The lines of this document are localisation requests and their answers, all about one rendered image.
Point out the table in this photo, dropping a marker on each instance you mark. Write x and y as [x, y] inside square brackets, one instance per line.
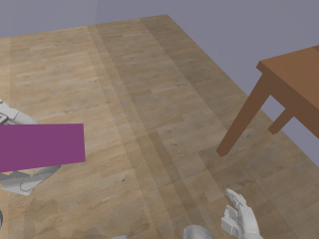
[292, 79]

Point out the sponge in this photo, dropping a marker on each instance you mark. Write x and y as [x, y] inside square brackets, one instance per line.
[28, 146]

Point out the right robot thigh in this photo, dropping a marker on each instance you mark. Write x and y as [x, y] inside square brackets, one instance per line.
[196, 232]

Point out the right robot hand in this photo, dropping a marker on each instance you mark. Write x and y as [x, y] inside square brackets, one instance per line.
[239, 222]

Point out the left robot hand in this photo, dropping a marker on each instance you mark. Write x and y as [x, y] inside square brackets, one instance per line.
[17, 181]

